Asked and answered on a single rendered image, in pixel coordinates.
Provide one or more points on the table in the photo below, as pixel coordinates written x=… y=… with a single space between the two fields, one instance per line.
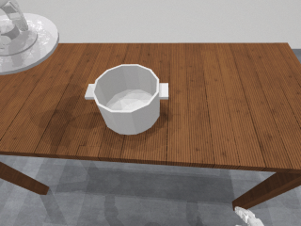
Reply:
x=230 y=106

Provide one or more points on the robot right hand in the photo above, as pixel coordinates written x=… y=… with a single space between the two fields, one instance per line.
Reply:
x=248 y=217

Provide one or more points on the robot left hand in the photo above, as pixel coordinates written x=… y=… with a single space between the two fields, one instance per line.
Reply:
x=11 y=8

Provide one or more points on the lid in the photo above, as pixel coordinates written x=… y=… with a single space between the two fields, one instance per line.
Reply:
x=31 y=47

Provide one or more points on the pot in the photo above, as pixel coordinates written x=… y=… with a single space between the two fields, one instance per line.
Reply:
x=128 y=97

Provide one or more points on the knob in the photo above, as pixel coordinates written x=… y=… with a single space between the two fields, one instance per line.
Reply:
x=9 y=29

